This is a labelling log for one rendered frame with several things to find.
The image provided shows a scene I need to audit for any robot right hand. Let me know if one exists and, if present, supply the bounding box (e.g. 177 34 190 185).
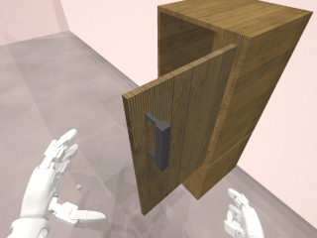
224 188 264 238

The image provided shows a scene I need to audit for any robot left forearm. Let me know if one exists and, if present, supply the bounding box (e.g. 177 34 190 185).
7 216 51 238

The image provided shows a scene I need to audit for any robot left hand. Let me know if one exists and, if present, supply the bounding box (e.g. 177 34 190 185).
20 129 106 228

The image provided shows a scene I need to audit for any handle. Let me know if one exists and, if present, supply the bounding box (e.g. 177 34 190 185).
145 112 171 172

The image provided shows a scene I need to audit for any cupboard door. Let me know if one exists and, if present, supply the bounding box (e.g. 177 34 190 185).
122 44 238 216

